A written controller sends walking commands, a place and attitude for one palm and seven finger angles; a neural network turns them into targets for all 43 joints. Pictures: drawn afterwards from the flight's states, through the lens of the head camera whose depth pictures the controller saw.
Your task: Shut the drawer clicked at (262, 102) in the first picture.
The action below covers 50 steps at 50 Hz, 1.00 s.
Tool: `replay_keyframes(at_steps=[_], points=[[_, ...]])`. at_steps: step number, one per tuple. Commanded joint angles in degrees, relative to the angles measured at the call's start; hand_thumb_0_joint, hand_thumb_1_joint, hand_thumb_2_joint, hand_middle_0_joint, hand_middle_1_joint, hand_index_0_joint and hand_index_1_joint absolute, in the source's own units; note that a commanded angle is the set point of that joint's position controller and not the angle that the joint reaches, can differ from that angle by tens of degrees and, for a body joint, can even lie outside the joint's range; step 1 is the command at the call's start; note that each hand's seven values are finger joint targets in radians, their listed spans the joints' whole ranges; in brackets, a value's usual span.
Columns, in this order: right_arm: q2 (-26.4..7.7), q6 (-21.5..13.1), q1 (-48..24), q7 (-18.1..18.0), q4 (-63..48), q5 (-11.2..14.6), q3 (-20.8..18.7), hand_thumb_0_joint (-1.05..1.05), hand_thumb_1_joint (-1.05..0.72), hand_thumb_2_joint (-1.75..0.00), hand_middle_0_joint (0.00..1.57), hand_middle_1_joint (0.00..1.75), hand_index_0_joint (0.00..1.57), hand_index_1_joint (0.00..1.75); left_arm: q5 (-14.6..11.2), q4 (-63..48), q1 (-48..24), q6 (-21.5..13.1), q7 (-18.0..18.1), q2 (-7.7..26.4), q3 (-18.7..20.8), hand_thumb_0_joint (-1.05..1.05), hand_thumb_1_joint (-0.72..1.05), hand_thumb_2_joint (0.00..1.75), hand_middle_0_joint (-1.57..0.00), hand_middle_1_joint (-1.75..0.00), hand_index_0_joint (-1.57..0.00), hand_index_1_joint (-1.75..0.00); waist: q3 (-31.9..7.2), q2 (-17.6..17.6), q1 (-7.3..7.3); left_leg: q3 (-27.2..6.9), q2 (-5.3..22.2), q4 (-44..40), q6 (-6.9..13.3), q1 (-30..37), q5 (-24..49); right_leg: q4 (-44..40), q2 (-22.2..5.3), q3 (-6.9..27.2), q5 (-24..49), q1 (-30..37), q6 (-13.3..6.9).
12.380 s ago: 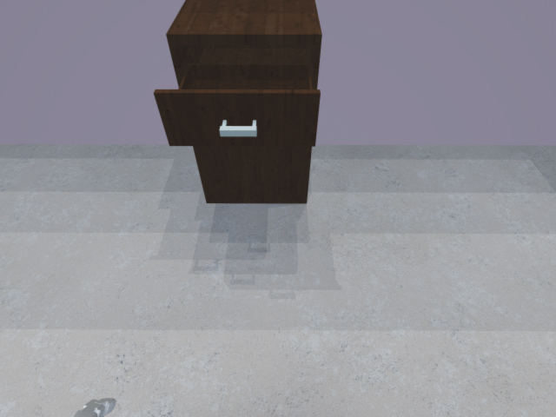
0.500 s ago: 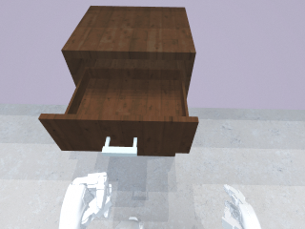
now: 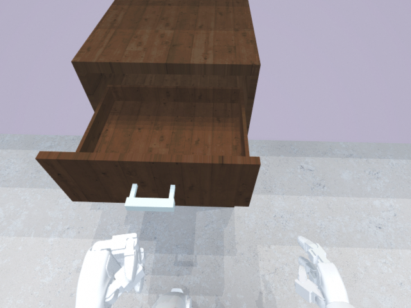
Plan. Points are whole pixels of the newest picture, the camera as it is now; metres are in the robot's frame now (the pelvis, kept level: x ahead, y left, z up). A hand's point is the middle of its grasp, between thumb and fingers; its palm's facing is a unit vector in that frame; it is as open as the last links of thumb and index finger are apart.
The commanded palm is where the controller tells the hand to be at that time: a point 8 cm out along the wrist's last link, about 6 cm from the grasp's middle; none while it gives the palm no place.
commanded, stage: bring the fist close to the handle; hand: left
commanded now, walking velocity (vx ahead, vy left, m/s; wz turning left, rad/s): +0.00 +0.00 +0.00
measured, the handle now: (151, 196) +0.35 +0.14 -0.01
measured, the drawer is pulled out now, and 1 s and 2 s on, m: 0.30 0.30 0.26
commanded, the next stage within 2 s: push the drawer shut in 1.16 s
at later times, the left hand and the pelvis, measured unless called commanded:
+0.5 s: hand (157, 252) +0.22 +0.10 +0.02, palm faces -0.03 -1.00 +0.01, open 3.3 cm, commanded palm +0.20 +0.16 +0.02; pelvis +0.00 +0.00 -0.02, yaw +0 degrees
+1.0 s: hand (163, 242) +0.25 +0.10 +0.00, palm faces -0.02 -1.00 +0.01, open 3.3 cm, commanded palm +0.22 +0.15 -0.01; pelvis -0.01 +0.01 -0.03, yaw -1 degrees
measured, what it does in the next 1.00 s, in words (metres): stands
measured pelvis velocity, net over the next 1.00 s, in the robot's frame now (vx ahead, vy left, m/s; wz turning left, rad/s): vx -0.01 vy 0.01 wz -0.02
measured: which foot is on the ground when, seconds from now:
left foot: down 0.00-1.00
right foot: down 0.00-1.00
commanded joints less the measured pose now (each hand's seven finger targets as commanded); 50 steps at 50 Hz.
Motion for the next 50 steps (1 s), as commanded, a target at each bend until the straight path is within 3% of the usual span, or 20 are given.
replay_keyframes(at_steps=[1,5,7,10,12,14,18,23,27,31,38,41,43,44,46,47,50], points=[[-6.04,-3.18,-3.61,-0.14,-7.87,-0.2,-3.38,0.0,-0.9,-0.9,0.2,0.3,0.2,0.3,-0.62,-11.1,-2.52,-6.75,-1.05,1.81,1.87,0.0,0.9,0.9,-1.4,-1.6,-1.4,-1.6,-8.0,-2.63,-1.71,-4.07,0.76,-4.89,0.15,9.48,10.72,-10.01,-1.87,7.09,19.1,-0.89,3.41],[-6.32,-2.71,-3.27,-0.13,-7.76,-0.1,-3.45,0.0,-0.9,-0.9,0.2,0.3,0.2,0.3,-0.45,-8.12,-2.76,-6.02,-2.92,0.96,0.55,0.0,0.9,0.9,-1.4,-1.6,-1.4,-1.6,-9.04,-2.9,-2.12,-4.0,0.65,-3.63,0.15,8.3,11.25,-9.46,-2.67,7.96,22.77,-0.59,4.38],[-6.44,-2.1,-3.52,-0.31,-7.44,-0.14,-3.5,0.0,-0.9,-0.9,0.2,0.3,0.2,0.3,-0.36,-5.75,-3.77,-5.06,-2.93,1.33,1.57,0.0,0.9,0.9,-1.4,-1.6,-1.4,-1.6,-8.49,-5.24,-2.33,-4.06,0.63,-3.14,0.13,6.43,10.67,-9.43,-2.81,8.58,23.04,-0.37,4.79],[-6.26,-1.29,-3.68,-0.63,-7.2,-0.23,-3.55,0.0,-0.9,-0.9,0.2,0.3,0.2,0.3,-0.72,-4.31,-5.54,-4.98,-2.17,2.74,4.4,0.0,0.9,0.9,-1.4,-1.6,-1.4,-1.6,-8.98,-6.44,-1.78,-3.75,0.52,-2.56,-0.04,4.66,9.96,-9.38,-3.17,9.46,23.35,0.38,5.06],[-5.98,-1.24,-4.01,-0.64,-6.8,-0.44,-3.64,0.0,-0.9,-0.9,0.2,0.3,0.2,0.3,-0.71,-4.41,-6.32,-6.02,-1.25,3.18,5.57,0.0,0.9,0.9,-1.4,-1.6,-1.4,-1.6,-10.5,-4.44,-0.95,-3.51,0.49,-2.0,-0.16,4.44,10.89,-8.26,-3.04,9.47,24.08,0.53,4.58],[-5.71,-1.5,-3.97,-0.43,-6.23,-0.66,-3.62,0.0,-0.9,-0.9,0.2,0.3,0.2,0.3,-1.03,-5.29,-8.26,-7.65,-0.49,2.41,5.34,0.0,0.9,0.9,-1.4,-1.6,-1.4,-1.6,-11.96,-2.66,-0.99,-3.46,0.57,-1.66,-0.22,5.32,12.02,-7.0,-2.74,8.46,24.69,-0.38,4.11],[-6.13,-1.99,-3.98,0.03,-5.02,-0.95,-3.75,0.0,-0.9,-0.9,0.2,0.3,0.2,0.3,-0.93,-2.35,-10.0,-9.87,-0.4,0.82,3.28,0.0,0.9,0.9,-1.4,-1.6,-1.4,-1.6,-12.05,-3.42,-2.2,-3.96,0.82,-0.21,-0.25,4.19,11.53,-5.76,-2.5,8.14,23.59,-3.34,4.12],[-6.76,-1.63,-3.91,0.34,-5.05,-0.95,-3.99,0.0,-0.9,-0.9,0.2,0.3,0.2,0.3,0.52,1.14,-12.44,-9.36,-1.51,-0.71,-0.24,0.0,0.9,0.9,-1.4,-1.6,-1.4,-1.6,-12.39,-3.05,-2.77,-4.41,0.91,0.59,-0.07,3.22,9.99,-4.42,-2.27,7.31,19.09,-6.9,3.62],[-6.73,-0.67,-4.38,0.25,-5.3,-1.2,-4.0,0.0,-0.9,-0.9,0.2,0.3,0.2,0.3,1.13,2.03,-14.72,-8.72,0.45,1.13,2.19,0.0,0.9,0.9,-1.4,-1.6,-1.4,-1.6,-14.53,-4.67,-2.01,-4.13,0.87,1.32,-0.06,1.97,9.32,-3.54,-2.03,7.45,17.48,-6.96,3.32],[-6.18,-0.08,-4.66,0.43,-4.42,-1.67,-3.68,0.0,-0.9,-0.9,0.2,0.3,0.2,0.3,1.68,2.62,-19.58,-10.12,3.74,1.6,3.92,0.0,0.9,0.9,-1.4,-1.6,-1.4,-1.6,-14.53,-2.97,-1.62,-4.18,0.8,2.24,-0.27,1.29,9.2,-2.17,-1.47,6.75,15.7,-9.26,2.58],[-6.7,0.66,-4.72,0.94,-2.94,-1.73,-3.61,0.0,-0.9,-0.9,0.2,0.3,0.2,0.3,2.73,8.52,-28.07,-10.71,2.68,-2.56,-1.99,0.0,0.9,0.9,-1.4,-1.6,-1.4,-1.6,-15.63,-1.49,-3.49,-5.23,1.07,3.76,-0.24,1.46,7.09,-0.84,-1.47,5.98,12.23,-14.52,2.41],[-7.17,1.36,-4.18,0.87,-3.84,-1.39,-3.76,0.0,-0.9,-0.9,0.2,0.3,0.2,0.3,2.34,7.0,-25.24,-9.14,2.31,0.09,0.35,0.0,0.9,0.9,-1.4,-1.6,-1.4,-1.6,-19.44,-1.26,-1.69,-5.29,1.13,2.39,-0.29,4.38,9.47,-1.17,-1.33,5.77,14.13,-11.76,2.33],[-6.94,2.02,-4.22,0.85,-4.72,-1.24,-3.77,0.0,-0.9,-0.9,0.2,0.3,0.2,0.3,2.19,5.21,-24.31,-8.09,2.98,-0.32,0.07,0.0,0.9,0.9,-1.4,-1.6,-1.4,-1.6,-20.62,-1.55,-1.25,-5.23,1.19,1.48,-0.35,6.14,10.81,-1.2,-1.33,5.21,15.54,-10.73,2.35],[-6.65,2.26,-4.27,0.94,-4.96,-1.3,-3.62,0.0,-0.9,-0.9,0.2,0.3,0.2,0.3,1.99,4.31,-23.39,-7.65,3.53,-0.67,0.13,0.0,0.9,0.9,-1.4,-1.6,-1.4,-1.6,-20.74,-0.96,-0.87,-5.15,1.06,1.11,-0.42,6.48,11.4,-1.29,-1.29,5.03,16.06,-10.08,2.26],[-6.69,2.85,-4.16,0.85,-4.83,-1.32,-3.51,0.0,-0.9,-0.9,0.2,0.3,0.2,0.3,2.08,5.33,-21.66,-7.01,5.0,0.96,2.49,0.0,0.9,0.9,-1.4,-1.6,-1.4,-1.6,-19.22,-3.29,-0.77,-5.22,1.17,0.87,-0.47,5.37,11.52,-1.37,-0.95,4.82,16.23,-9.71,2.2],[-6.28,3.05,-4.63,0.96,-4.98,-1.35,-3.3,0.0,-0.9,-0.9,0.2,0.3,0.2,0.3,2.28,5.53,-21.88,-6.97,5.4,-1.19,0.53,0.0,0.9,0.9,-1.4,-1.6,-1.4,-1.6,-17.32,-3.0,-1.26,-5.06,1.13,0.78,-0.47,4.84,11.0,-1.49,-1.03,4.71,15.97,-10.41,2.23],[-6.04,3.21,-4.71,1.15,-4.52,-1.53,-3.21,0.0,-0.9,-0.9,0.2,0.3,0.2,0.3,3.0,6.92,-22.96,-7.86,6.28,-2.66,-0.96,0.0,0.9,0.9,-1.4,-1.6,-1.4,-1.6,-14.08,-4.88,-2.46,-5.45,1.24,1.05,-0.47,2.87,7.95,-1.69,-1.0,4.43,12.94,-12.45,2.3]])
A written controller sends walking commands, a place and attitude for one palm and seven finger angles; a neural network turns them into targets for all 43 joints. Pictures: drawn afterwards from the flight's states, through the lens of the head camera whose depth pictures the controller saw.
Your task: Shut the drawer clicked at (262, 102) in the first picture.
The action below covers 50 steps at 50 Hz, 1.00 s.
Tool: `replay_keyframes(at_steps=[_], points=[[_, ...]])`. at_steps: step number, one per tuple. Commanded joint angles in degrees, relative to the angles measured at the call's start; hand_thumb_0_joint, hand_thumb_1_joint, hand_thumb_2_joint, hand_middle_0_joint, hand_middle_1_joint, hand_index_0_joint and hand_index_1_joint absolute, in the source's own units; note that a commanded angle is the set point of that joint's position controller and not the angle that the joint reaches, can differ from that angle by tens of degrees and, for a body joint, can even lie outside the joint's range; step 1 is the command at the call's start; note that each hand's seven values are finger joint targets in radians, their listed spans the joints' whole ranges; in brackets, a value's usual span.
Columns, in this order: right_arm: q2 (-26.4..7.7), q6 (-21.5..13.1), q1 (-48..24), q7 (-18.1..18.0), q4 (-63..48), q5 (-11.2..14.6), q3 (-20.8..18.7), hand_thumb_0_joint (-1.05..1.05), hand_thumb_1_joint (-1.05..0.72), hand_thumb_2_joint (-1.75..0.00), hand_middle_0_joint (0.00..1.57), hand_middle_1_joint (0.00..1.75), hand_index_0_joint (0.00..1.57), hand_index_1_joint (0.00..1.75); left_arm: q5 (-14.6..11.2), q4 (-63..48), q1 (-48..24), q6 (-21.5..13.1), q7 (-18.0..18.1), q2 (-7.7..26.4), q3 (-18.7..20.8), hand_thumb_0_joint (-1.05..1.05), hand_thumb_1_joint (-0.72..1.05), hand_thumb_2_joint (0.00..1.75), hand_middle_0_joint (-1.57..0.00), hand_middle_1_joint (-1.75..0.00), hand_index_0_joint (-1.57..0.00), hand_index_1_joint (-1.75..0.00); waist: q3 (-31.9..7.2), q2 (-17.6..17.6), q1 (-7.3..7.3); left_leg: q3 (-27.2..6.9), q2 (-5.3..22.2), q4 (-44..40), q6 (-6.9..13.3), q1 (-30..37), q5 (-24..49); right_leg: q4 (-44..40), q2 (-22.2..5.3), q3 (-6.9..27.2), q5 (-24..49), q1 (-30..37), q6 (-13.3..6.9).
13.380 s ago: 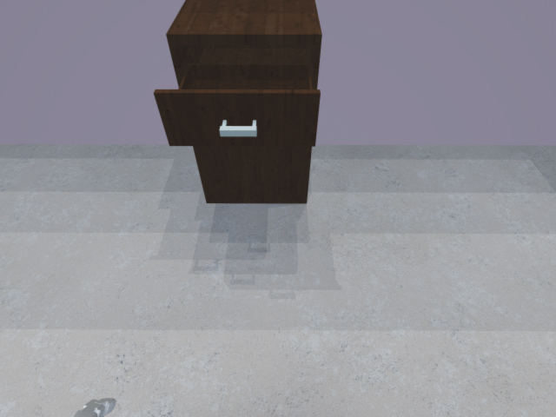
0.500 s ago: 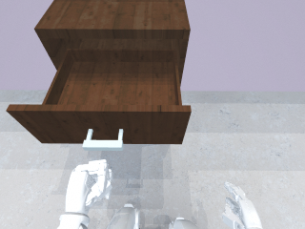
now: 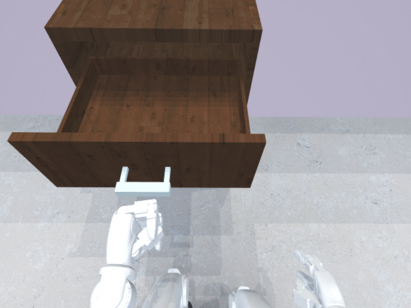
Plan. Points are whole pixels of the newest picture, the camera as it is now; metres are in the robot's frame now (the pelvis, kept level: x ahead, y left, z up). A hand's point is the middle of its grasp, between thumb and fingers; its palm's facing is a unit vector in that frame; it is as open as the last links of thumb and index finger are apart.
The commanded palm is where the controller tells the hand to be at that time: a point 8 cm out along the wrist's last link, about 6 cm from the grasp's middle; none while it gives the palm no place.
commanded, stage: bring the fist close to the handle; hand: left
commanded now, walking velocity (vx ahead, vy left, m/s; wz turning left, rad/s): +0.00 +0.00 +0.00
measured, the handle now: (145, 180) +0.36 +0.14 +0.02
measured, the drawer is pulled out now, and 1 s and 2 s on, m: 0.30 0.26 0.12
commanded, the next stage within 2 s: push the drawer shut in 0.16 s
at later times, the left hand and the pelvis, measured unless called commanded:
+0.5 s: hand (156, 216) +0.28 +0.10 +0.03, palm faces -0.01 -1.00 -0.01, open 3.3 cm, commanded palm +0.27 +0.15 +0.03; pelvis +0.00 +0.00 +0.00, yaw +0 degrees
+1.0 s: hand (157, 198) +0.32 +0.11 +0.02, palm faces -0.01 -1.00 -0.02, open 2.9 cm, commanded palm +0.32 +0.15 +0.03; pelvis -0.02 +0.01 +0.00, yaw +0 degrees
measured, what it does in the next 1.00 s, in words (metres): stands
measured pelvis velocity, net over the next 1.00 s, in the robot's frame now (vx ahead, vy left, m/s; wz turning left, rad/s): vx -0.02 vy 0.01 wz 0.01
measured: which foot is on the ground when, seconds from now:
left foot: down 0.00-1.00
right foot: down 0.00-1.00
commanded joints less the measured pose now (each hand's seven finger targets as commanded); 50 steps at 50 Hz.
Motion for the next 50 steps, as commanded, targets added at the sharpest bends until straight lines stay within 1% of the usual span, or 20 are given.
replay_keyframes(at_steps=[1,5,10,16,19,22,23,25,27,31,35,37,38,40,41,43,45,47,48,50], points=[[-6.73,-2.29,-3.35,-0.26,-8.38,-0.31,-3.08,0.0,-0.9,-0.9,0.2,0.3,0.2,0.3,0.87,-9.05,-2.99,-4.65,1.23,0.79,0.84,0.0,0.9,0.9,-1.4,-1.6,-1.4,-1.6,-10.58,-5.07,-1.6,-6.41,0.66,-8.14,-1.39,15.95,9.96,-11.73,-0.81,4.21,15.08,1.4,1.62],[-6.57,-2.51,-3.72,-0.12,-8.4,-0.43,-3.21,0.0,-0.9,-0.9,0.2,0.3,0.2,0.3,1.33,-10.63,-4.89,-6.89,0.19,0.26,-0.92,0.0,0.9,0.9,-1.4,-1.6,-1.4,-1.6,-12.16,-1.74,-1.4,-6.61,0.56,-7.97,-1.51,17.12,9.44,-11.16,-1.04,4.26,13.67,0.46,1.26],[-6.79,-2.3,-3.74,-0.39,-8.17,-0.46,-3.22,0.0,-0.9,-0.9,0.2,0.3,0.2,0.3,1.22,-11.36,-6.93,-7.4,0.31,2.26,0.74,0.0,0.9,0.9,-1.4,-1.6,-1.4,-1.6,-14.36,0.08,-1.19,-6.92,0.74,-7.9,-1.58,19.26,10.55,-10.84,-0.92,4.18,14.07,0.02,1.18],[-7.27,-1.69,-3.59,-0.76,-7.12,-0.35,-2.99,0.0,-0.9,-0.9,0.2,0.3,0.2,0.3,0.55,-7.71,-11.54,-5.34,0.51,2.36,1.64,0.0,0.9,0.9,-1.4,-1.6,-1.4,-1.6,-13.44,-2.17,-2.26,-6.97,0.71,-7.47,-1.27,17.5,9.27,-11.67,-0.78,4.46,13.47,0.1,1.55],[-7.44,-1.6,-3.28,-0.96,-6.68,-0.31,-3.03,0.0,-0.9,-0.9,0.2,0.3,0.2,0.3,0.12,-7.02,-14.65,-4.87,-0.28,2.07,1.33,0.0,0.9,0.9,-1.4,-1.6,-1.4,-1.6,-15.15,-1.65,-2.44,-6.75,0.66,-7.18,-1.25,18.35,10.54,-11.63,-0.94,4.57,15.21,0.9,1.63],[-7.65,-1.45,-2.74,-1.0,-6.3,-0.25,-3.19,0.0,-0.9,-0.9,0.2,0.3,0.2,0.3,-0.43,-6.1,-15.02,-4.32,-0.91,3.03,3.02,0.0,0.9,0.9,-1.4,-1.6,-1.4,-1.6,-16.96,-1.32,-1.58,-6.96,0.85,-7.74,-1.44,20.3,13.37,-11.18,-0.82,4.06,17.51,1.89,1.46],[-7.58,-1.34,-2.89,-0.9,-6.55,-0.25,-3.15,0.0,-0.9,-0.9,0.2,0.3,0.2,0.3,-0.61,-5.38,-14.72,-3.94,-1.09,2.01,1.98,0.0,0.9,0.9,-1.4,-1.6,-1.4,-1.6,-16.37,-0.95,-1.73,-6.74,0.77,-7.88,-1.46,20.47,13.7,-11.48,-0.94,4.06,18.04,1.95,1.54],[-7.66,-1.09,-2.69,-0.84,-6.25,-0.21,-3.1,0.0,-0.9,-0.9,0.2,0.3,0.2,0.3,-0.85,-4.6,-16.69,-3.54,-1.03,2.23,2.57,0.0,0.9,0.9,-1.4,-1.6,-1.4,-1.6,-16.13,-1.06,-1.75,-6.83,0.76,-8.04,-1.45,20.3,13.29,-11.66,-0.96,3.97,17.62,1.99,1.57],[-7.84,-0.85,-2.6,-0.98,-5.48,-0.27,-3.04,0.0,-0.9,-0.9,0.2,0.3,0.2,0.3,-0.74,-3.42,-20.72,-3.59,-0.74,2.24,2.46,0.0,0.9,0.9,-1.4,-1.6,-1.4,-1.6,-14.48,-1.91,-2.97,-7.12,0.97,-7.77,-1.29,19.6,12.62,-11.66,-0.87,3.81,16.89,0.47,1.7],[-8.2,-0.96,-2.67,-1.29,-4.12,-0.43,-3.14,0.0,-0.9,-0.9,0.2,0.3,0.2,0.3,-0.64,-1.2,-26.44,-5.06,0.04,3.6,4.02,0.0,0.9,0.9,-1.4,-1.6,-1.4,-1.6,-13.51,-2.84,-3.61,-7.44,0.99,-7.21,-1.18,18.07,10.05,-11.63,-0.78,3.89,13.76,-1.29,1.66],[-8.36,-1.12,-2.76,-1.08,-3.09,-0.51,-3.33,0.0,-0.9,-0.9,0.2,0.3,0.2,0.3,-0.59,-1.02,-31.27,-6.39,0.17,2.94,3.45,0.0,0.9,0.9,-1.4,-1.6,-1.4,-1.6,-16.86,0.15,-3.52,-8.12,1.02,-7.4,-1.51,21.47,10.09,-11.23,-0.95,3.58,12.83,-2.82,1.53],[-8.68,-1.05,-2.59,-1.1,-2.6,-0.58,-3.45,0.0,-0.9,-0.9,0.2,0.3,0.2,0.3,-0.41,-0.68,-33.22,-6.36,0.57,4.15,4.46,0.0,0.9,0.9,-1.4,-1.6,-1.4,-1.6,-18.32,1.58,-3.3,-8.4,1.13,-7.56,-1.67,22.78,9.96,-11.07,-0.92,3.5,12.38,-3.4,1.47],[-8.64,-0.96,-2.62,-1.04,-2.44,-0.49,-3.41,0.0,-0.9,-0.9,0.2,0.3,0.2,0.3,-0.5,0.22,-34.14,-6.05,0.55,3.11,3.44,0.0,0.9,0.9,-1.4,-1.6,-1.4,-1.6,-17.83,1.21,-3.85,-8.56,1.15,-7.75,-1.62,23.11,9.45,-11.41,-0.95,3.4,12.14,-3.84,1.58],[-8.96,-0.67,-2.71,-1.19,-2.01,-0.36,-3.28,0.0,-0.9,-0.9,0.2,0.3,0.2,0.3,-0.62,2.15,-36.88,-5.4,0.7,4.43,4.65,0.0,0.9,0.9,-1.4,-1.6,-1.4,-1.6,-16.96,0.58,-3.93,-8.36,1.01,-7.95,-1.52,21.56,7.12,-11.98,-0.88,3.73,10.47,-3.55,1.6],[-9.2,-0.47,-2.25,-1.36,-1.61,-0.38,-3.28,0.0,-0.9,-0.9,0.2,0.3,0.2,0.3,-0.64,3.76,-37.32,-4.96,0.86,5.01,5.37,0.0,0.9,0.9,-1.4,-1.6,-1.4,-1.6,-16.48,-1.57,-4.51,-8.67,1.2,-8.07,-1.33,21.02,7.05,-12.07,-0.66,3.48,10.42,-3.59,1.74],[-9.22,-0.34,-2.47,-1.34,-1.92,-0.33,-3.29,0.0,-0.9,-0.9,0.2,0.3,0.2,0.3,-0.53,3.43,-39.73,-4.91,0.98,3.99,4.48,0.0,0.9,0.9,-1.4,-1.6,-1.4,-1.6,-17.61,0.45,-4.11,-8.97,1.15,-8.79,-1.57,22.45,6.43,-11.89,-0.83,3.26,9.85,-3.83,1.65],[-9.25,-0.34,-2.29,-1.29,-1.4,-0.33,-3.36,0.0,-0.9,-0.9,0.2,0.3,0.2,0.3,-0.74,4.64,-42.22,-4.52,1.19,3.04,3.89,0.0,0.9,0.9,-1.4,-1.6,-1.4,-1.6,-17.69,0.6,-4.65,-9.67,1.28,-9.19,-1.63,23.54,5.6,-12.01,-0.83,2.97,9.41,-4.85,1.7],[-9.47,-0.17,-1.91,-1.29,-1.06,-0.46,-3.33,0.0,-0.9,-0.9,0.2,0.3,0.2,0.3,-0.59,5.77,-43.57,-4.5,1.85,4.72,5.84,0.0,0.9,0.9,-1.4,-1.6,-1.4,-1.6,-18.53,1.81,-4.13,-9.61,1.27,-9.43,-1.79,24.37,6.54,-11.9,-0.73,2.96,9.92,-4.85,1.55],[-9.31,-0.12,-1.97,-1.13,-1.12,-0.47,-3.3,0.0,-0.9,-0.9,0.2,0.3,0.2,0.3,-0.59,6.66,-44.18,-4.36,1.93,3.35,4.69,0.0,0.9,0.9,-1.4,-1.6,-1.4,-1.6,-17.98,1.47,-4.43,-9.61,1.22,-9.54,-1.8,24.16,5.82,-12.11,-0.74,2.92,9.45,-5.02,1.61],[-9.55,0.08,-1.91,-1.22,-0.57,-0.48,-3.24,0.0,-0.9,-0.9,0.2,0.3,0.2,0.3,-0.69,9.36,-47.38,-4.38,2.21,4.37,5.88,0.0,0.9,0.9,-1.4,-1.6,-1.4,-1.6,-16.42,-0.27,-5.13,-9.46,1.15,-9.46,-1.64,21.97,3.15,-12.62,-0.72,3.2,7.75,-5.28,1.76]])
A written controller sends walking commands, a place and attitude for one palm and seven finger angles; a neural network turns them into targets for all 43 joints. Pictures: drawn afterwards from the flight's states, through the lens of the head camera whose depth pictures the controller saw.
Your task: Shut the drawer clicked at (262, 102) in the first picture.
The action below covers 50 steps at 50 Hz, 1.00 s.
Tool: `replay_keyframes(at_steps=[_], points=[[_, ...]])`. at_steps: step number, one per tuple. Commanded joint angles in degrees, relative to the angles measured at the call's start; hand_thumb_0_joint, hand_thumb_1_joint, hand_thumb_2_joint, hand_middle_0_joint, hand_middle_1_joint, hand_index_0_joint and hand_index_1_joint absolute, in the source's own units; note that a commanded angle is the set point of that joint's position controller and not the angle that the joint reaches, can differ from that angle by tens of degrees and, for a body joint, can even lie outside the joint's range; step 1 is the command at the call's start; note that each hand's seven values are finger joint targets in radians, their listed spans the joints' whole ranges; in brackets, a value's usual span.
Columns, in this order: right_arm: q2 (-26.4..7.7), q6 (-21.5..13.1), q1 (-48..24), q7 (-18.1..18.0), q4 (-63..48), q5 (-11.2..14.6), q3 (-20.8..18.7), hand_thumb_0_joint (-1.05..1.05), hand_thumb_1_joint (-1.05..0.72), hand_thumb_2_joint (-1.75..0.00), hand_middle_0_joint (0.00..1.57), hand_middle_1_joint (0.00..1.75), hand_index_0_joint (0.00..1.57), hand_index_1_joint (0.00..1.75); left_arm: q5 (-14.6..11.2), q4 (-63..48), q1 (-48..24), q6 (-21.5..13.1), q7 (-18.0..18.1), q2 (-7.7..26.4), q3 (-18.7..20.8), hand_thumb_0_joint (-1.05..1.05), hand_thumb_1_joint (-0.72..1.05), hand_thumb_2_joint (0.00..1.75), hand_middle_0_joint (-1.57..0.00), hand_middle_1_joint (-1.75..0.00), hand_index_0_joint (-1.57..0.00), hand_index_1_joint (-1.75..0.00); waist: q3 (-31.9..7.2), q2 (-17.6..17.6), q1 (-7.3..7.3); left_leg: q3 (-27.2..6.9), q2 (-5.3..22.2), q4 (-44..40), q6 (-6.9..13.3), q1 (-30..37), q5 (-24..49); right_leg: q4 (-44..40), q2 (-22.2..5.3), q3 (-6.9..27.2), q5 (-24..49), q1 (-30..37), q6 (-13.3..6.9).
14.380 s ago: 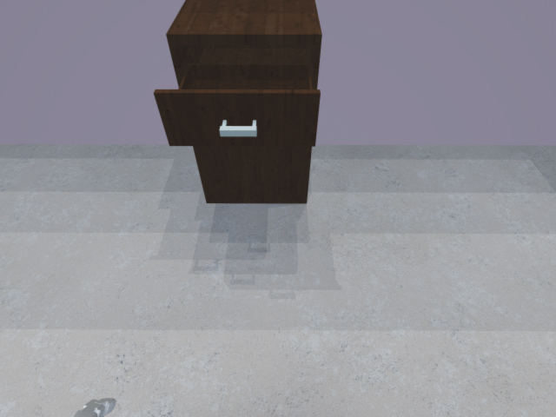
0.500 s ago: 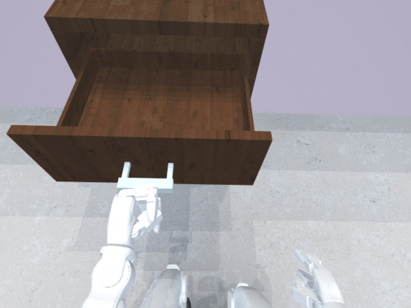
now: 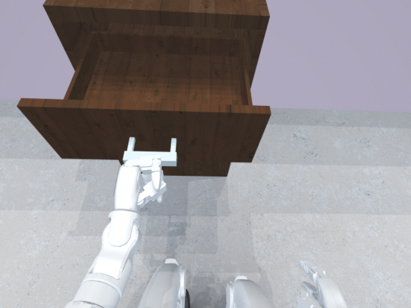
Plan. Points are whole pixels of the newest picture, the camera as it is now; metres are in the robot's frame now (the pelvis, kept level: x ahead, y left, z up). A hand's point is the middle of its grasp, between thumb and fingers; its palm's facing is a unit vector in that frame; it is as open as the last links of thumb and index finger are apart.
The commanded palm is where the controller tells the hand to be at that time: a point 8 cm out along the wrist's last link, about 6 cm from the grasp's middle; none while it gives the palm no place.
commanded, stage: push the drawer shut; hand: left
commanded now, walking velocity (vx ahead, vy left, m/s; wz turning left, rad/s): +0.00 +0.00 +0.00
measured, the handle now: (151, 150) +0.42 +0.13 +0.03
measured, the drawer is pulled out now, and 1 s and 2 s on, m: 0.26 0.12 0.01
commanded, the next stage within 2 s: none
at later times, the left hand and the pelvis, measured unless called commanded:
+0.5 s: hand (169, 150) +0.42 +0.09 +0.02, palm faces +0.02 -1.00 -0.04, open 2.9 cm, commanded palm +0.41 +0.13 +0.03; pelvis -0.01 +0.00 +0.00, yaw -1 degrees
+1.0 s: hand (172, 125) +0.48 +0.09 +0.03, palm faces +0.05 -1.00 -0.05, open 3.0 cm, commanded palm +0.47 +0.13 +0.03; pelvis +0.00 +0.00 -0.01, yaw -1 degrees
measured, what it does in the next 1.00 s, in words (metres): stands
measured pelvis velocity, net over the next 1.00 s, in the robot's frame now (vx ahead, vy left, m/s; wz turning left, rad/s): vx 0.00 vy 0.00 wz -0.02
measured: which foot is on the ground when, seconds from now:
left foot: down 0.00-1.00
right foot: down 0.00-1.00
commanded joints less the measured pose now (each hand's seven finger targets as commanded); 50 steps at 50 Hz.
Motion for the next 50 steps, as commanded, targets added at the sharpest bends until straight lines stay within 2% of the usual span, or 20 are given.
replay_keyframes(at_steps=[1,4,6,8,11,13,15,17,19,24,27,28,29,32,35,38,40,41,46,50], points=[[-8.54,-1.62,0.43,-0.67,-5.6,-0.25,-3.43,0.0,-0.9,-0.9,0.2,0.3,0.2,0.3,0.29,-9.21,-24.32,-3.99,1.13,2.84,3.63,0.0,0.9,0.9,-1.4,-1.6,-1.4,-1.6,-17.74,-1.1,-4.08,-8.1,1.47,-10.42,-2.32,24.42,1.14,-12.64,-0.36,4.7,5.74,-3.17,1.07],[-8.46,-1.57,0.59,-0.45,-5.41,-0.36,-3.41,0.0,-0.9,-0.9,0.2,0.3,0.2,0.3,0.32,-6.53,-27.31,-4.6,1.21,2.07,3.59,0.0,0.9,0.9,-1.4,-1.6,-1.4,-1.6,-17.94,-0.43,-4.02,-7.77,1.19,-10.43,-2.4,23.87,0.32,-12.6,-0.44,4.8,5.13,-3.12,1.0],[-8.78,-1.32,1.04,-0.57,-4.82,-0.41,-3.34,0.0,-0.9,-0.9,0.2,0.3,0.2,0.3,0.46,-3.23,-29.24,-4.72,1.45,3.68,5.26,0.0,0.9,0.9,-1.4,-1.6,-1.4,-1.6,-16.85,-1.0,-4.43,-7.96,1.22,-10.48,-2.35,22.51,-1.23,-12.53,-0.24,4.83,4.12,-3.89,1.03],[-8.7,-1.27,1.28,-0.51,-4.63,-0.44,-3.37,0.0,-0.9,-0.9,0.2,0.3,0.2,0.3,0.75,-2.11,-32.16,-5.2,1.44,2.53,4.26,0.0,0.9,0.9,-1.4,-1.6,-1.4,-1.6,-17.46,0.59,-4.64,-8.12,1.16,-10.71,-2.5,23.6,-1.84,-12.34,-0.39,4.81,3.86,-4.78,0.99],[-9.3,-1.21,2.27,-0.49,-4.0,-0.58,-3.55,0.0,-0.9,-0.9,0.2,0.3,0.2,0.3,0.87,-0.09,-35.84,-5.54,1.88,3.91,5.64,0.0,0.9,0.9,-1.4,-1.6,-1.4,-1.6,-19.26,0.81,-5.04,-8.95,1.36,-10.91,-2.58,24.71,-1.71,-11.7,-0.32,4.57,4.3,-5.67,1.01],[-9.2,-1.04,2.75,-0.35,-3.52,-0.67,-3.7,0.0,-0.9,-0.9,0.2,0.3,0.2,0.3,1.37,0.76,-38.97,-5.68,2.13,2.81,4.64,0.0,0.9,0.9,-1.4,-1.6,-1.4,-1.6,-20.74,2.52,-5.51,-9.47,1.54,-10.98,-2.75,26.8,-1.11,-11.29,-0.46,4.36,5.05,-7.01,1.07],[-9.23,-0.93,3.64,-0.29,-2.94,-0.73,-3.85,0.0,-0.9,-0.9,0.2,0.3,0.2,0.3,1.38,2.93,-41.51,-5.46,2.46,2.13,4.39,0.0,0.9,0.9,-1.4,-1.6,-1.4,-1.6,-20.55,2.01,-6.25,-9.64,1.53,-10.95,-2.7,26.94,-0.9,-11.46,-0.43,4.22,5.43,-7.33,1.17],[-9.52,-0.81,4.53,-0.26,-2.51,-0.89,-3.94,0.0,-0.9,-0.9,0.2,0.3,0.2,0.3,1.83,3.94,-42.69,-5.74,2.88,4.5,6.76,0.0,0.9,0.9,-1.4,-1.6,-1.4,-1.6,-22.23,2.12,-5.76,-9.49,1.55,-10.68,-2.75,27.38,1.33,-11.08,-0.33,4.19,6.5,-6.84,1.03],[-9.32,-0.64,5.01,-0.07,-2.1,-0.95,-4.08,0.0,-0.9,-0.9,0.2,0.3,0.2,0.3,1.91,5.66,-44.47,-5.8,3.02,2.78,5.57,0.0,0.9,0.9,-1.4,-1.6,-1.4,-1.6,-22.41,1.8,-6.55,-9.83,1.81,-10.71,-2.79,28.25,1.9,-11.21,-0.29,4.07,7.0,-7.57,1.18],[-9.48,-0.17,6.64,0.08,-0.99,-1.18,-4.19,0.0,-0.9,-0.9,0.2,0.3,0.2,0.3,2.19,10.58,-48.58,-6.49,3.44,5.55,8.94,0.0,0.9,0.9,-1.4,-1.6,-1.4,-1.6,-22.53,0.51,-6.75,-8.96,1.58,-9.9,-2.68,26.11,3.39,-11.21,-0.14,4.38,7.61,-6.72,1.2],[-9.46,-0.08,7.63,0.44,-0.71,-1.46,-4.24,0.0,-0.9,-0.9,0.2,0.3,0.2,0.3,2.5,11.92,-50.56,-7.41,3.41,6.28,10.15,0.0,0.9,0.9,-1.4,-1.6,-1.4,-1.6,-24.0,2.91,-6.47,-8.77,1.51,-9.62,-2.79,27.29,5.65,-10.69,0.01,4.37,8.9,-6.99,1.0],[-9.39,0.14,7.87,0.56,-0.53,-1.5,-4.34,0.0,-0.9,-0.9,0.2,0.3,0.2,0.3,2.61,13.12,-50.2,-7.55,3.43,6.15,10.39,0.0,0.9,0.9,-1.4,-1.6,-1.4,-1.6,-24.25,2.51,-6.42,-8.96,1.66,-9.65,-2.93,27.69,6.11,-10.56,0.06,4.24,9.17,-7.23,0.98],[-9.21,0.26,8.1,0.72,-0.45,-1.55,-4.31,0.0,-0.9,-0.9,0.2,0.3,0.2,0.3,2.53,13.52,-51.54,-7.71,3.27,5.23,9.63,0.0,0.9,0.9,-1.4,-1.6,-1.4,-1.6,-24.09,2.37,-6.92,-8.7,1.58,-9.4,-2.78,27.35,6.32,-10.72,0.11,4.32,9.39,-7.12,1.09],[-9.38,0.55,9.2,1.01,-0.26,-1.68,-4.46,0.0,-0.9,-0.9,0.2,0.3,0.2,0.3,2.6,15.66,-52.74,-8.18,3.03,6.47,11.27,0.0,0.9,0.9,-1.4,-1.6,-1.4,-1.6,-24.41,1.52,-6.96,-8.24,1.44,-8.88,-2.59,26.47,7.31,-10.77,0.34,4.57,10.01,-6.45,1.14],[-9.23,1.01,10.12,1.08,0.34,-1.77,-4.52,0.0,-0.9,-0.9,0.2,0.3,0.2,0.3,2.87,18.13,-55.52,-8.6,2.95,7.44,12.35,0.0,0.9,0.9,-1.4,-1.6,-1.4,-1.6,-23.9,0.48,-7.81,-7.48,1.3,-8.18,-2.33,24.74,7.24,-11.07,0.37,4.89,10.3,-5.74,1.34],[-9.3,1.38,10.89,1.21,0.64,-1.95,-4.54,0.0,-0.9,-0.9,0.2,0.3,0.2,0.3,3.34,19.12,-57.49,-9.36,2.62,8.68,13.34,0.0,0.9,0.9,-1.4,-1.6,-1.4,-1.6,-25.25,2.15,-7.69,-7.36,1.23,-7.63,-2.33,25.38,8.5,-10.58,0.49,5.16,11.15,-6.25,1.29],[-9.22,1.66,11.34,1.25,0.7,-2.0,-4.52,0.0,-0.9,-0.9,0.2,0.3,0.2,0.3,3.27,20.92,-58.16,-9.42,2.34,9.24,14.03,0.0,0.9,0.9,-1.4,-1.6,-1.4,-1.6,-24.73,1.01,-8.06,-6.53,1.04,-6.97,-2.07,23.45,8.63,-11.08,0.57,5.7,11.71,-4.93,1.47],[-9.47,1.7,11.85,1.16,0.95,-2.12,-4.54,0.0,-0.9,-0.9,0.2,0.3,0.2,0.3,3.41,21.7,-59.16,-9.53,2.08,10.83,15.1,0.0,0.9,0.9,-1.4,-1.6,-1.4,-1.6,-24.8,1.22,-8.29,-6.59,1.08,-6.59,-1.99,23.3,8.89,-10.67,0.64,5.73,12.1,-5.15,1.44],[-9.27,2.14,12.97,1.29,1.37,-2.17,-4.54,0.0,-0.9,-0.9,0.2,0.3,0.2,0.3,3.48,22.76,-63.73,-10.32,1.15,10.95,15.09,0.0,0.9,0.9,-1.4,-1.6,-1.4,-1.6,-26.37,3.54,-9.0,-6.75,1.19,-5.96,-1.98,24.69,10.28,-10.14,0.77,5.8,13.01,-6.49,1.43],[-9.43,2.6,13.78,1.35,1.75,-2.33,-4.62,0.0,-0.9,-0.9,0.2,0.3,0.2,0.3,3.55,24.47,-65.81,-10.28,0.88,12.53,16.44,0.0,0.9,0.9,-1.4,-1.6,-1.4,-1.6,-27.39,2.71,-9.51,-6.34,1.12,-5.12,-1.73,23.66,11.52,-10.28,0.89,6.25,14.5,-5.5,1.66]])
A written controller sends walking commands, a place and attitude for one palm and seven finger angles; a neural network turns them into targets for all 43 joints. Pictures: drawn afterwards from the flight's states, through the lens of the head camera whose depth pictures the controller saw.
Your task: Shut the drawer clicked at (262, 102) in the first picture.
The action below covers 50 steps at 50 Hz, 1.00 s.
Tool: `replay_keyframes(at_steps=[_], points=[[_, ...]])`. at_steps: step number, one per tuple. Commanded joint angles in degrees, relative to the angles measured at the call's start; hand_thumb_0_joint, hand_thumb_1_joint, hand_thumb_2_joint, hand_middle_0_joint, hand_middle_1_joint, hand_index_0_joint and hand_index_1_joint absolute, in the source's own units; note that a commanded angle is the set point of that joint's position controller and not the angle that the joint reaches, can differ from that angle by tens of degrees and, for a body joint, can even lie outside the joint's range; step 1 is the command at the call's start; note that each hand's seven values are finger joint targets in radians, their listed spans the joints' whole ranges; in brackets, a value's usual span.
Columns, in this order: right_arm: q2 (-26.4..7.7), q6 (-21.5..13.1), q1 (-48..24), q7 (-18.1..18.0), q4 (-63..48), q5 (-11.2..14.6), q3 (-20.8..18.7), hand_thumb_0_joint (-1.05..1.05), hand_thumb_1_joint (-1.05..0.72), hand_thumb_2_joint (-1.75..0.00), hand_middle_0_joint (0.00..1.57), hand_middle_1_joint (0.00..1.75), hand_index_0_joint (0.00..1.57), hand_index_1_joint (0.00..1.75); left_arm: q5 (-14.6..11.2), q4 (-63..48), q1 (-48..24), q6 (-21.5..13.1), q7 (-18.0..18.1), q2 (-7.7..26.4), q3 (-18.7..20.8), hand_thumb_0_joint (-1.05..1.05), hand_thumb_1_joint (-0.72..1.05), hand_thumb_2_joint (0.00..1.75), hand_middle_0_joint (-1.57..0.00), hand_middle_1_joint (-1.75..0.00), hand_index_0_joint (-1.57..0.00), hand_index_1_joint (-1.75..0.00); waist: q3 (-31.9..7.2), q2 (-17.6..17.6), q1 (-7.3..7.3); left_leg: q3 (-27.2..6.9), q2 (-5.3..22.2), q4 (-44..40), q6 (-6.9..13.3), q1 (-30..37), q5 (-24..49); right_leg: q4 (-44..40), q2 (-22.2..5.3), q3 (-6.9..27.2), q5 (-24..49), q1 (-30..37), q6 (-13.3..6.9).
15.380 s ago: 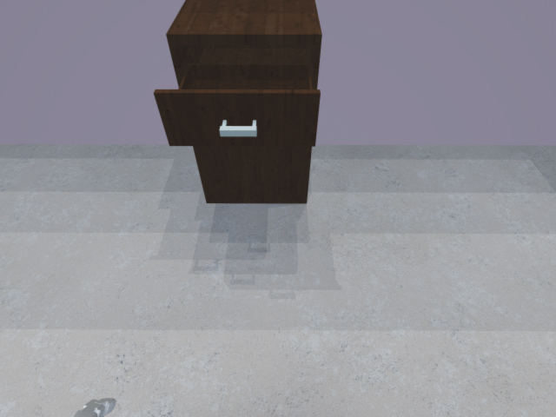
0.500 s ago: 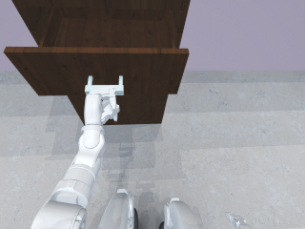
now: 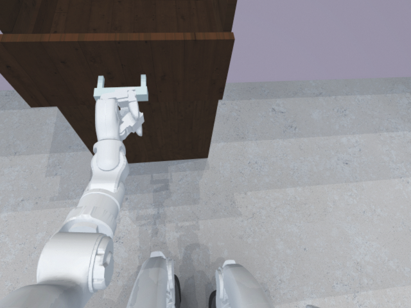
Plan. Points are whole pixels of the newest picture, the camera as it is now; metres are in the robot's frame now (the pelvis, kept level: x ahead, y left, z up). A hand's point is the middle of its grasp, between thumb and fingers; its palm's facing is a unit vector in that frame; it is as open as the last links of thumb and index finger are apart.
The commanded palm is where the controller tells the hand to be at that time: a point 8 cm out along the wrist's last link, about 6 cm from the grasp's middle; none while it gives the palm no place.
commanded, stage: push the drawer shut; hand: left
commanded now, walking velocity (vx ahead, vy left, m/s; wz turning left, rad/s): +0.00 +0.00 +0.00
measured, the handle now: (122, 87) +0.55 +0.15 +0.03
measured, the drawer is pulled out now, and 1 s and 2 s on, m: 0.12 0.01 0.00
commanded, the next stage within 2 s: pull the fist back off the drawer in 1.46 s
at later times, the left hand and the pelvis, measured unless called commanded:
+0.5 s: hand (140, 93) +0.53 +0.11 +0.04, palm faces +0.08 -1.00 -0.05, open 3.0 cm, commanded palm +0.53 +0.14 +0.04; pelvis +0.00 +0.00 -0.01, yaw -1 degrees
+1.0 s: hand (138, 72) +0.59 +0.12 +0.04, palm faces +0.08 -1.00 -0.04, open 3.2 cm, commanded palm +0.58 +0.13 +0.04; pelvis +0.00 +0.01 -0.02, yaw -3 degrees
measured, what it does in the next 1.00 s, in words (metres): stands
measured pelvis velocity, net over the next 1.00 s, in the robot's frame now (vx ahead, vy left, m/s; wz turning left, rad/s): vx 0.00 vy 0.01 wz -0.05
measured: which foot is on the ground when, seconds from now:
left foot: down 0.00-1.00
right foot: down 0.00-1.00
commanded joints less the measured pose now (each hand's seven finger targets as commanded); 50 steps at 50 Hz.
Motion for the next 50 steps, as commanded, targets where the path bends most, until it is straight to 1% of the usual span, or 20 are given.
replay_keyframes(at_steps=[1,3,5,7,10,11,15,20,21,25,26,27,29,31,33,36,40,41,43,50], points=[[-9.04,-0.5,7.93,-0.21,-3.25,-0.49,-3.46,0.0,-0.9,-0.9,0.2,0.3,0.2,0.3,0.08,-11.26,-31.24,-3.46,-0.54,7.05,0.63,0.0,0.9,0.9,-1.4,-1.6,-1.4,-1.6,-27.79,3.2,-4.25,-7.17,0.11,-6.13,-1.5,30.36,12.56,-11.32,0.2,5.24,15.03,0.87,1.8],[-9.37,-0.18,8.39,-0.18,-2.65,-0.52,-3.56,0.0,-0.9,-0.9,0.2,0.3,0.2,0.3,0.18,-10.52,-31.93,-3.4,-0.52,9.3,2.36,0.0,0.9,0.9,-1.4,-1.6,-1.4,-1.6,-27.95,2.84,-4.26,-7.15,0.28,-5.98,-1.56,30.48,13.14,-11.36,0.27,5.15,15.48,0.99,1.8],[-9.33,0.02,8.55,-0.07,-2.83,-0.53,-3.51,0.0,-0.9,-0.9,0.2,0.3,0.2,0.3,-0.02,-9.71,-32.3,-3.09,-0.74,9.49,2.65,0.0,0.9,0.9,-1.4,-1.6,-1.4,-1.6,-28.25,2.35,-4.53,-6.6,0.14,-5.59,-1.36,29.12,12.73,-11.82,0.36,5.65,15.64,2.03,1.97],[-9.5,0.1,9.05,-0.13,-2.59,-0.58,-3.34,0.0,-0.9,-0.9,0.2,0.3,0.2,0.3,0.33,-9.13,-34.9,-3.14,-0.89,12.39,4.26,0.0,0.9,0.9,-1.4,-1.6,-1.4,-1.6,-28.16,3.14,-4.82,-6.57,0.23,-4.99,-1.38,27.99,13.22,-11.17,0.39,5.78,16.23,2.0,1.88],[-9.29,0.2,9.41,0.15,-2.64,-0.61,-3.27,0.0,-0.9,-0.9,0.2,0.3,0.2,0.3,0.37,-7.64,-35.89,-2.79,-1.19,10.55,3.01,0.0,0.9,0.9,-1.4,-1.6,-1.4,-1.6,-27.44,3.26,-5.4,-6.65,0.19,-4.92,-1.26,27.47,12.09,-11.62,0.58,5.8,14.86,1.26,1.89],[-9.59,0.16,9.73,0.12,-2.61,-0.7,-3.3,0.0,-0.9,-0.9,0.2,0.3,0.2,0.3,0.59,-7.23,-37.14,-2.88,-1.11,12.34,4.2,0.0,0.9,0.9,-1.4,-1.6,-1.4,-1.6,-27.79,3.72,-5.57,-6.83,0.33,-4.69,-1.22,27.53,12.27,-11.19,0.57,5.85,14.83,0.67,1.81],[-9.86,0.32,10.64,0.2,-2.31,-0.85,-2.99,0.0,-0.9,-0.9,0.2,0.3,0.2,0.3,1.05,-4.54,-40.24,-2.14,-1.26,13.85,4.65,0.0,0.9,0.9,-1.4,-1.6,-1.4,-1.6,-26.61,3.3,-6.81,-6.69,0.31,-3.93,-0.96,24.93,10.46,-11.61,0.78,6.13,13.09,-0.01,1.96],[-10.38,0.25,11.92,0.25,-2.12,-1.15,-2.86,0.0,-0.9,-0.9,0.2,0.3,0.2,0.3,1.76,-4.21,-44.02,-1.78,-1.65,16.71,6.0,0.0,0.9,0.9,-1.4,-1.6,-1.4,-1.6,-29.43,6.42,-6.99,-7.7,0.67,-3.33,-1.11,27.13,12.29,-10.22,0.97,5.4,13.43,-2.29,1.57],[-10.28,0.2,12.18,0.36,-1.98,-1.23,-2.87,0.0,-0.9,-0.9,0.2,0.3,0.2,0.3,1.75,-3.2,-44.65,-1.56,-1.82,15.35,5.02,0.0,0.9,0.9,-1.4,-1.6,-1.4,-1.6,-29.05,7.07,-7.66,-8.15,0.77,-3.42,-1.1,28.09,12.51,-10.0,1.0,4.99,13.28,-3.96,1.51],[-10.98,0.28,13.23,0.42,-1.73,-1.4,-2.66,0.0,-0.9,-0.9,0.2,0.3,0.2,0.3,2.16,-1.26,-47.13,-0.22,-1.54,18.51,6.84,0.0,0.9,0.9,-1.4,-1.6,-1.4,-1.6,-28.43,6.21,-8.49,-8.49,1.05,-2.97,-0.93,25.9,10.72,-9.94,1.17,4.92,11.71,-4.63,1.63],[-10.91,0.07,13.58,0.49,-1.64,-1.53,-2.66,0.0,-0.9,-0.9,0.2,0.3,0.2,0.3,2.22,-2.23,-49.02,-0.33,-1.64,17.24,5.77,0.0,0.9,0.9,-1.4,-1.6,-1.4,-1.6,-29.58,7.92,-8.95,-9.04,1.09,-3.0,-0.92,27.87,12.03,-9.43,1.08,4.63,12.43,-5.92,1.54],[-11.1,0.05,14.04,0.54,-1.61,-1.65,-2.75,0.0,-0.9,-0.9,0.2,0.3,0.2,0.3,2.32,-3.07,-49.29,-0.48,-1.5,19.14,7.49,0.0,0.9,0.9,-1.4,-1.6,-1.4,-1.6,-31.21,8.93,-8.11,-9.4,1.28,-2.96,-1.18,29.2,13.16,-9.02,1.08,4.33,12.89,-5.9,1.38],[-11.25,0.27,14.4,0.77,-1.67,-1.76,-2.74,0.0,-0.9,-0.9,0.2,0.3,0.2,0.3,2.34,-3.27,-48.86,-0.31,-1.52,20.27,8.42,0.0,0.9,0.9,-1.4,-1.6,-1.4,-1.6,-33.09,9.34,-7.67,-9.73,1.4,-2.95,-1.35,30.45,14.62,-8.79,1.25,4.17,13.62,-5.54,1.24],[-11.14,0.31,14.96,0.97,-1.48,-1.77,-2.65,0.0,-0.9,-0.9,0.2,0.3,0.2,0.3,2.67,-0.96,-49.85,0.4,-1.8,18.34,6.69,0.0,0.9,0.9,-1.4,-1.6,-1.4,-1.6,-31.01,8.57,-9.05,-10.36,1.6,-3.09,-1.25,30.04,13.65,-8.77,1.37,3.84,12.92,-7.3,1.34],[-11.49,0.42,15.42,0.99,-1.33,-1.84,-2.61,0.0,-0.9,-0.9,0.2,0.3,0.2,0.3,3.13,-0.75,-50.56,0.84,-1.6,20.25,7.81,0.0,0.9,0.9,-1.4,-1.6,-1.4,-1.6,-30.09,9.25,-8.96,-10.4,1.78,-3.01,-1.28,29.33,12.76,-8.91,1.31,3.81,12.11,-7.9,1.31],[-11.66,0.26,16.15,1.01,-1.07,-1.98,-2.37,0.0,-0.9,-0.9,0.2,0.3,0.2,0.3,3.55,-0.2,-53.94,1.34,-1.33,22.17,8.62,0.0,0.9,0.9,-1.4,-1.6,-1.4,-1.6,-29.66,9.47,-9.89,-10.49,1.8,-2.66,-1.11,28.0,11.51,-8.57,1.34,3.83,11.31,-8.53,1.32],[-11.85,0.31,17.41,1.18,-0.87,-2.33,-2.45,0.0,-0.9,-0.9,0.2,0.3,0.2,0.3,4.23,-0.72,-55.3,1.58,-1.31,22.92,8.94,0.0,0.9,0.9,-1.4,-1.6,-1.4,-1.6,-31.93,10.62,-10.04,-11.52,2.23,-2.33,-1.31,30.43,14.27,-8.08,1.49,3.37,12.73,-9.57,1.2],[-11.79,0.15,17.52,1.34,-0.99,-2.35,-2.53,0.0,-0.9,-0.9,0.2,0.3,0.2,0.3,4.28,-0.95,-55.83,1.57,-1.61,21.95,8.22,0.0,0.9,0.9,-1.4,-1.6,-1.4,-1.6,-32.67,12.32,-10.15,-11.98,2.29,-2.23,-1.45,31.91,15.2,-7.53,1.4,3.17,13.12,-10.81,1.14],[-11.94,0.25,17.84,1.47,-0.63,-2.46,-2.35,0.0,-0.9,-0.9,0.2,0.3,0.2,0.3,4.49,-0.54,-56.8,1.87,-1.77,23.38,8.77,0.0,0.9,0.9,-1.4,-1.6,-1.4,-1.6,-31.99,13.32,-10.2,-12.3,2.47,-2.24,-1.7,31.86,14.79,-7.47,1.52,2.97,12.67,-11.51,1.0],[-12.39,0.24,19.1,1.19,-0.6,-2.4,-1.53,0.0,-0.9,-0.9,0.2,0.3,0.2,0.3,4.95,2.47,-59.57,4.07,-1.99,29.05,11.88,0.0,0.9,0.9,-1.4,-1.6,-1.4,-1.6,-29.99,10.72,-11.55,-10.86,2.31,-0.84,-0.8,25.47,12.13,-8.09,1.88,3.61,11.32,-9.65,1.2]])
